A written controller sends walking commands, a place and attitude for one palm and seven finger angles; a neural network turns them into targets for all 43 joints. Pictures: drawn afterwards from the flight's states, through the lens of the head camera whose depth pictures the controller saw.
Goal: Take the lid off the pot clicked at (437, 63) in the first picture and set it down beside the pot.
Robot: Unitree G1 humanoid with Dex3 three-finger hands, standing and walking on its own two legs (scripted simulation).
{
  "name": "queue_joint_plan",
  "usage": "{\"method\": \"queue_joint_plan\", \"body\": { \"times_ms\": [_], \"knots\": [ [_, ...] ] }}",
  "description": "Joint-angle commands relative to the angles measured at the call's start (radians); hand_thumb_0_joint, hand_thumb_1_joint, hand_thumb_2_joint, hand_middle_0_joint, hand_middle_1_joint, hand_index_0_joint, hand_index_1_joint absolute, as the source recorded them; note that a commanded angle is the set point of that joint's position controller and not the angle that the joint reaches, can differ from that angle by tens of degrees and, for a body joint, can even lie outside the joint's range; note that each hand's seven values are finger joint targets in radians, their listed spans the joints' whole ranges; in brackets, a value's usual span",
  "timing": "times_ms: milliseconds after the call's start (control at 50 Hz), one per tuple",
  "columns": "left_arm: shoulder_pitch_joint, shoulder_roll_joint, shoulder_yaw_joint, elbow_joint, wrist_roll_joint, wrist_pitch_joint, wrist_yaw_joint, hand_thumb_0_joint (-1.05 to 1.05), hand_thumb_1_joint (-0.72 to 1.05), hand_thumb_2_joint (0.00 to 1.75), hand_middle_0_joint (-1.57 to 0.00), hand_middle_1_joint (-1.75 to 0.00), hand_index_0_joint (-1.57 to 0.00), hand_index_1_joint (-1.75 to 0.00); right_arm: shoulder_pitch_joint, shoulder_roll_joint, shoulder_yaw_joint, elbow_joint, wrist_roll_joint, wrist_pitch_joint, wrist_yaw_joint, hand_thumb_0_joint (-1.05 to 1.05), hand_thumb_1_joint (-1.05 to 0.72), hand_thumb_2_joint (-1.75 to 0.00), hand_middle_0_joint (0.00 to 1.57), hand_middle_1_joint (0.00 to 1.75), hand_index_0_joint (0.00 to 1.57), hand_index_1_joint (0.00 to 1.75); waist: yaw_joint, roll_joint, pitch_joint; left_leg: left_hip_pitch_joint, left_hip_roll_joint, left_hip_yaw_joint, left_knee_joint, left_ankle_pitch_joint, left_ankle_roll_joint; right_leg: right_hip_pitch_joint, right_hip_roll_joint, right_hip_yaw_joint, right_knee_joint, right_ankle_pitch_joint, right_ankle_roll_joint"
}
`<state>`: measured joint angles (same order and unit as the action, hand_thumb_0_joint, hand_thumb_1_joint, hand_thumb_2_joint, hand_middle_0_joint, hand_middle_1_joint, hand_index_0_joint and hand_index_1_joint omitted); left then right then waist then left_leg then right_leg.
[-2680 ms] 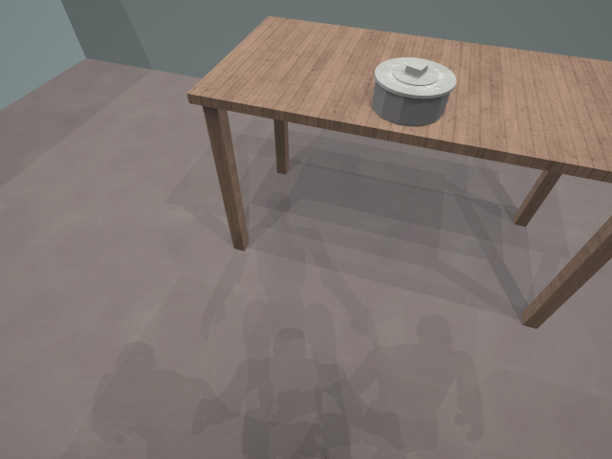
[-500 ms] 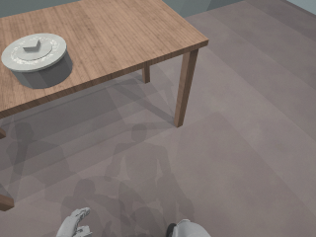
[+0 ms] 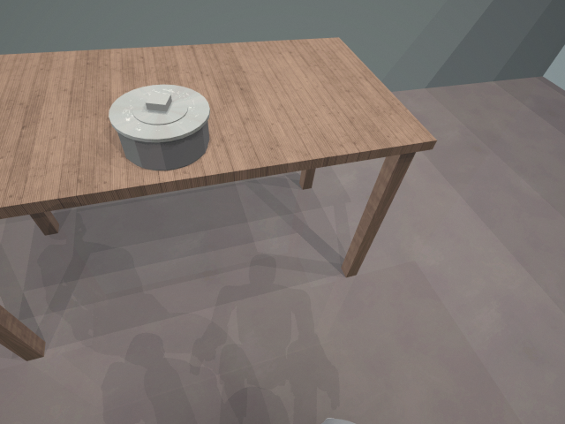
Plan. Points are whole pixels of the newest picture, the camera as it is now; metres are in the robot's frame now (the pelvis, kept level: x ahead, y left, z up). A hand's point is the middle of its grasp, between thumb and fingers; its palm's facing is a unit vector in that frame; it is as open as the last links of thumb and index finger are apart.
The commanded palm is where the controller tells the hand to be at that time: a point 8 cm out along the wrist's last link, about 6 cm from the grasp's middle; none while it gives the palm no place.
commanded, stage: turn to face it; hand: left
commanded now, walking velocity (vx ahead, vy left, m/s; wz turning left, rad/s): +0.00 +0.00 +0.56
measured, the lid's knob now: (159, 101) +0.69 +0.29 +0.06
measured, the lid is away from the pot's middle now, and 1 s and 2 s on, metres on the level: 0.00 0.00 0.00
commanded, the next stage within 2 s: take the last steps up to it in 0.52 s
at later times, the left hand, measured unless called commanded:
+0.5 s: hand out of the picture +0.02 +0.15 -0.14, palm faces +0.28 -0.92 -0.28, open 7.4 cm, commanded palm none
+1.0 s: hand out of the picture -0.08 +0.17 -0.17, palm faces +0.40 -0.90 -0.18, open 7.4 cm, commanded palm none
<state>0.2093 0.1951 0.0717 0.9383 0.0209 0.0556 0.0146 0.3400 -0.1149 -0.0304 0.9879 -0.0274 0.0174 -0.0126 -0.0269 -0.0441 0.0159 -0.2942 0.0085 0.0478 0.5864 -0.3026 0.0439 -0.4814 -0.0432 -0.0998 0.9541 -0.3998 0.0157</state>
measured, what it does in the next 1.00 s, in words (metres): steps on the spot, turning left: right foot, then left foot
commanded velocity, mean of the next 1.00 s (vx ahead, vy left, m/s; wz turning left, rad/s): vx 0.12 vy -0.02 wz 0.22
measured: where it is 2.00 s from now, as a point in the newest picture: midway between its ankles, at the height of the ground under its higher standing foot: (263, 416)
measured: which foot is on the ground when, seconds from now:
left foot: down 0.00-0.34, up 0.36-0.80, down 0.82-1.00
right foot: up 0.00-0.32, down 0.34-0.82, up 0.84-1.00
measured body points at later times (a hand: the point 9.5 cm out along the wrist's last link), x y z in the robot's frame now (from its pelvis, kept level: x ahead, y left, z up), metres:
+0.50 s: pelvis -0.01 -0.06 +0.01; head +0.02 -0.09 +0.46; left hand +0.00 +0.19 -0.12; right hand +0.13 -0.30 -0.15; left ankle -0.05 +0.08 -0.65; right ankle +0.02 -0.15 -0.73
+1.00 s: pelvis +0.01 -0.01 +0.01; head +0.01 +0.02 +0.46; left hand -0.10 +0.22 -0.15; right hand +0.11 -0.23 -0.13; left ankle -0.08 +0.05 -0.73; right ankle +0.08 -0.13 -0.65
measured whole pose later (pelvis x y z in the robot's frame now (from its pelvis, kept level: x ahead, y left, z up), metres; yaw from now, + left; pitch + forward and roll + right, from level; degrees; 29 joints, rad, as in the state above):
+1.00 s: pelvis +0.01 -0.01 +0.01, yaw +20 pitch +0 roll +0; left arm 0.35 0.24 0.07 1.05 0.03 0.02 -0.02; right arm 0.33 -0.16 -0.02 1.01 -0.02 -0.04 -0.02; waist 0.03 -0.06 0.01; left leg -0.05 -0.03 0.04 0.33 -0.29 0.04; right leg -0.55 -0.08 -0.03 1.07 -0.25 0.01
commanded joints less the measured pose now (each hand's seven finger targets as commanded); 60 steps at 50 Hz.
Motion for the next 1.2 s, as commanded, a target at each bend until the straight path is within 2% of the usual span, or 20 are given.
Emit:
{"method": "queue_joint_plan", "body": {
  "times_ms": [0,160,280,300,320,340,360,420,500,600,680,740,760,800,820,840,880,940,1080,1180],
  "knots": [
    [-0.004,0.07,0.028,-0.068,0.0,-0.041,-0.004,0.0,0.9,0.9,-0.2,-0.3,-0.2,-0.3,-0.007,-0.2,-0.043,-0.066,0.01,-0.032,-0.022,0.0,-0.9,-0.9,0.2,0.3,0.2,0.3,0.026,0.131,-0.038,0.155,0.223,-0.262,-0.29,0.394,0.106,-0.156,-0.027,0.103,0.187,0.087,0.041],
    [-0.037,0.076,0.018,-0.076,-0.012,-0.029,0.006,0.0,0.9,0.9,-0.2,-0.3,-0.2,-0.3,-0.006,-0.265,-0.07,-0.062,0.005,-0.008,-0.015,0.0,-0.9,-0.9,0.2,0.3,0.2,0.3,-0.019,0.2,-0.035,0.182,0.215,-0.338,-0.254,0.362,0.142,-0.06,0.002,0.088,-0.076,-0.015,0.066],
    [0.104,0.097,0.019,-0.043,-0.017,-0.046,0.015,0.0,0.9,0.9,-0.2,-0.3,-0.2,-0.3,-0.121,-0.286,-0.079,-0.103,0.011,0.006,-0.006,0.0,-0.9,-0.9,0.2,0.3,0.2,0.3,0.05,0.186,-0.084,0.014,0.16,-0.356,-0.132,0.36,0.093,0.273,0.039,0.073,-0.44,0.145,0.044],
    [0.141,0.135,0.023,-0.039,-0.012,-0.057,0.019,0.0,0.9,0.9,-0.2,-0.3,-0.2,-0.3,-0.128,-0.261,-0.076,-0.11,0.019,0.006,-0.001,0.0,-0.9,-0.9,0.2,0.3,0.2,0.3,0.066,0.093,-0.098,-0.067,0.106,-0.316,-0.059,0.254,0.042,0.395,-0.007,0.111,-0.587,0.228,0.039],
    [0.157,0.224,0.04,-0.042,0.005,-0.068,0.028,0.0,0.9,0.9,-0.2,-0.3,-0.2,-0.3,-0.109,-0.182,-0.066,-0.126,0.029,0.007,0.004,0.0,-0.9,-0.9,0.2,0.3,0.2,0.3,0.066,-0.18,-0.098,-0.258,-0.034,-0.162,0.162,-0.064,-0.042,0.51,-0.267,0.379,-0.7,0.241,-0.035],
    [0.145,0.272,0.042,-0.058,0.0,-0.062,0.026,0.0,0.9,0.9,-0.2,-0.3,-0.2,-0.3,-0.134,-0.189,-0.07,-0.145,0.014,0.01,0.001,0.0,-0.9,-0.9,0.2,0.3,0.2,0.3,0.073,-0.273,-0.05,-0.305,-0.072,-0.109,0.378,-0.303,-0.07,0.386,-0.432,0.511,-0.712,0.326,-0.138],
    [0.108,0.239,0.035,-0.075,-0.001,-0.059,0.027,0.0,0.9,0.9,-0.2,-0.3,-0.2,-0.3,-0.14,-0.216,-0.077,-0.138,0.006,0.016,0.004,0.0,-0.9,-0.9,0.2,0.3,0.2,0.3,0.055,-0.142,-0.017,-0.285,-0.037,-0.158,0.515,-0.263,-0.058,0.289,-0.404,0.437,-0.706,0.259,-0.177],
    [-0.005,0.156,0.019,-0.097,-0.003,-0.067,0.028,0.0,0.9,0.9,-0.2,-0.3,-0.2,-0.3,-0.114,-0.211,-0.075,-0.089,0.0,0.034,0.021,0.0,-0.9,-0.9,0.2,0.3,0.2,0.3,-0.003,-0.12,0.049,-0.274,0.008,-0.122,0.635,-0.103,-0.073,0.226,-0.265,0.264,-0.691,0.26,-0.138],
    [0.085,0.16,0.015,-0.078,0.0,-0.078,0.025,0.0,0.9,0.9,-0.2,-0.3,-0.2,-0.3,-0.168,-0.186,-0.062,-0.091,0.008,0.033,0.026,0.0,-0.9,-0.9,0.2,0.3,0.2,0.3,0.039,-0.097,0.002,-0.263,0.007,-0.067,0.534,-0.081,-0.101,0.355,-0.244,0.168,-0.648,0.446,-0.154],
    [0.158,0.182,0.019,-0.049,0.01,-0.074,0.023,0.0,0.9,0.9,-0.2,-0.3,-0.2,-0.3,-0.247,-0.17,-0.049,-0.11,0.014,0.03,0.023,0.0,-0.9,-0.9,0.2,0.3,0.2,0.3,0.079,-0.119,-0.021,-0.194,0.01,-0.032,0.351,-0.14,-0.103,0.408,-0.275,0.17,-0.632,0.54,-0.183],
    [0.176,0.185,0.022,-0.013,0.013,-0.079,0.014,0.0,0.9,0.9,-0.2,-0.3,-0.2,-0.3,-0.24,-0.147,-0.032,-0.106,0.011,0.003,0.027,0.0,-0.9,-0.9,0.2,0.3,0.2,0.3,0.092,-0.152,-0.049,-0.098,0.001,0.004,0.158,-0.156,-0.071,0.415,-0.279,0.197,-0.679,0.281,-0.179],
    [0.13,0.182,0.02,0.002,0.005,-0.075,0.003,0.0,0.9,0.9,-0.2,-0.3,-0.2,-0.3,-0.119,-0.145,-0.03,-0.065,0.005,-0.021,0.026,0.0,-0.9,-0.9,0.2,0.3,0.2,0.3,0.036,-0.143,-0.034,0.129,-0.018,0.05,-0.089,-0.061,-0.036,0.252,-0.223,0.145,-0.669,-0.076,-0.135],
    [0.116,0.157,0.015,0.004,-0.002,-0.072,-0.002,0.0,0.9,0.9,-0.2,-0.3,-0.2,-0.3,-0.057,-0.165,-0.032,-0.042,0.006,-0.031,0.019,0.0,-0.9,-0.9,0.2,0.3,0.2,0.3,0.002,-0.058,-0.03,0.268,0.0,0.015,-0.207,-0.031,-0.027,0.139,-0.185,0.1,-0.585,-0.133,-0.098],
    [0.101,0.057,-0.012,-0.036,0.002,-0.07,-0.016,0.0,0.9,0.9,-0.2,-0.3,-0.2,-0.3,0.092,-0.329,-0.069,-0.008,-0.001,-0.034,0.002,0.0,-0.9,-0.9,0.2,0.3,0.2,0.3,-0.06,0.382,0.006,0.395,0.353,-0.52,-0.435,-0.357,0.104,-0.216,-0.003,-0.056,-0.123,-0.189,-0.009],
    [0.014,0.085,-0.007,-0.064,0.01,-0.074,-0.019,0.0,0.9,0.9,-0.2,-0.3,-0.2,-0.3,0.102,-0.336,-0.066,-0.01,-0.002,-0.029,-0.003,0.0,-0.9,-0.9,0.2,0.3,0.2,0.3,-0.08,0.277,0.109,0.302,0.406,-0.576,-0.484,-0.38,0.171,-0.303,-0.036,0.049,-0.005,-0.148,-0.024],
    [0.006,0.093,0.002,-0.071,0.011,-0.083,-0.03,0.0,0.9,0.9,-0.2,-0.3,-0.2,-0.3,0.063,-0.305,-0.051,-0.025,-0.006,-0.033,-0.005,0.0,-0.9,-0.9,0.2,0.3,0.2,0.3,-0.052,0.202,0.125,0.255,0.375,-0.542,-0.488,-0.368,0.186,-0.305,-0.058,0.073,0.058,-0.061,-0.03],
    [0.049,0.096,0.005,-0.001,0.013,-0.079,-0.036,0.0,0.9,0.9,-0.2,-0.3,-0.2,-0.3,-0.001,-0.204,-0.021,-0.017,0.002,-0.054,-0.012,0.0,-0.9,-0.9,0.2,0.3,0.2,0.3,0.001,0.218,0.142,0.234,0.258,-0.327,-0.461,-0.063,0.112,-0.267,-0.059,0.109,0.128,0.095,-0.021],
    [0.106,0.077,0.003,0.037,0.006,-0.076,-0.04,0.0,0.9,0.9,-0.2,-0.3,-0.2,-0.3,0.036,-0.178,-0.014,-0.009,0.014,-0.084,-0.018,0.0,-0.9,-0.9,0.2,0.3,0.2,0.3,0.025,0.148,0.094,0.264,0.208,-0.171,-0.416,0.319,0.099,-0.23,-0.045,0.095,0.173,0.186,0.0],
    [-0.027,0.05,-0.01,-0.006,0.001,-0.067,-0.047,0.0,0.9,0.9,-0.2,-0.3,-0.2,-0.3,0.145,-0.181,-0.008,0.052,0.012,-0.101,-0.031,0.0,-0.9,-0.9,0.2,0.3,0.2,0.3,-0.002,0.163,0.129,0.341,0.249,-0.134,-0.397,0.461,0.14,-0.329,-0.072,0.066,0.047,0.227,0.006],
    [-0.125,0.034,-0.016,-0.039,-0.008,-0.081,-0.052,0.0,0.9,0.9,-0.2,-0.3,-0.2,-0.3,0.176,-0.205,-0.015,0.084,-0.003,-0.096,-0.031,0.0,-0.9,-0.9,0.2,0.3,0.2,0.3,-0.029,0.185,0.121,0.317,0.26,-0.086,-0.343,0.55,0.118,-0.13,-0.041,0.007,-0.239,0.177,-0.036]
  ]
}}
